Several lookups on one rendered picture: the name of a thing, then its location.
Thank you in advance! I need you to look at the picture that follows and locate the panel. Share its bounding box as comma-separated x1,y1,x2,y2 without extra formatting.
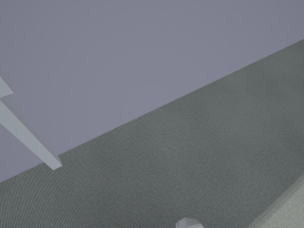
0,73,62,170

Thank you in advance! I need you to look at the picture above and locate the robot right thigh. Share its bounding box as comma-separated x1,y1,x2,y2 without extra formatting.
176,218,204,228

